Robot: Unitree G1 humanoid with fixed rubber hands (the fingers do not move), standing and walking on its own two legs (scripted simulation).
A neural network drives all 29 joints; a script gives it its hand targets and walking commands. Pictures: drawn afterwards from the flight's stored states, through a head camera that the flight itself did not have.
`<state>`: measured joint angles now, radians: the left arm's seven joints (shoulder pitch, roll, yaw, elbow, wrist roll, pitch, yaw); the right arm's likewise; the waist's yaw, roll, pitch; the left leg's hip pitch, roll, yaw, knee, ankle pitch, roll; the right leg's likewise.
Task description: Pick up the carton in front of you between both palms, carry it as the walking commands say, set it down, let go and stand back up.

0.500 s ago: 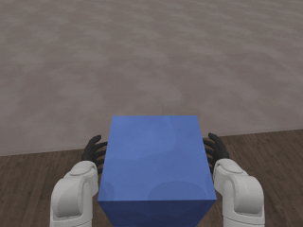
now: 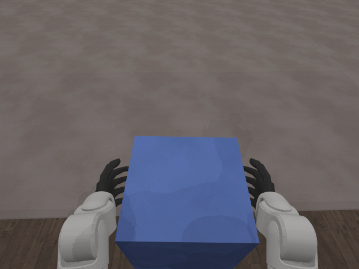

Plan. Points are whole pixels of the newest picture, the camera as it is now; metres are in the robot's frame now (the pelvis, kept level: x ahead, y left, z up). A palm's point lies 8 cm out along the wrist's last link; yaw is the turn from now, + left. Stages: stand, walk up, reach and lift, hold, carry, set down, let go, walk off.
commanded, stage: carry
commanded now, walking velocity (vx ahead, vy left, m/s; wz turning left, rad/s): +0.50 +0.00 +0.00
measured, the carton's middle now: (184, 208) +0.27 +0.00 +0.03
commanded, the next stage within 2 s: none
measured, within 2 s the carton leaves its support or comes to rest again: neither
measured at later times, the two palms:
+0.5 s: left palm (141, 74) +0.68 +0.13 +0.12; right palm (233, 75) +0.69 -0.17 +0.12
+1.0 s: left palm (150, 40) +1.02 +0.13 +0.10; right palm (218, 40) +1.03 -0.17 +0.10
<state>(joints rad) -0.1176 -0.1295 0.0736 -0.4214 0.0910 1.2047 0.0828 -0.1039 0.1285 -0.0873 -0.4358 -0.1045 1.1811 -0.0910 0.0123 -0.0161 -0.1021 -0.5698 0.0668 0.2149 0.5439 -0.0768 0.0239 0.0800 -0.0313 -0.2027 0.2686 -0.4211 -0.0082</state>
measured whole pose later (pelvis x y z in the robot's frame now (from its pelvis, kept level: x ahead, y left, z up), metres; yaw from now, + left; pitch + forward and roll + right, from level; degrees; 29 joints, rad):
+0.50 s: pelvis +0.35 -0.02 -0.02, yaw +1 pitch +3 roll +1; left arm -0.53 -0.03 0.15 -0.11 0.08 1.21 0.10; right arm -0.54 0.03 -0.16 -0.09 -0.08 1.18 -0.11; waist -0.01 0.01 -0.05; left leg -0.06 0.07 0.17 0.61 -0.54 -0.02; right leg -0.54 -0.03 -0.19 0.56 -0.11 -0.09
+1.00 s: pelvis +0.67 -0.02 -0.03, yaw -2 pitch +5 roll -2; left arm -0.61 -0.08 0.20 -0.08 0.05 1.16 0.13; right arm -0.55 0.07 -0.27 -0.17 -0.08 1.17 -0.12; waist 0.10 0.04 -0.02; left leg -0.60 0.02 0.09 0.53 0.16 0.05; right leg -0.09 0.06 -0.14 0.62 -0.62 -0.06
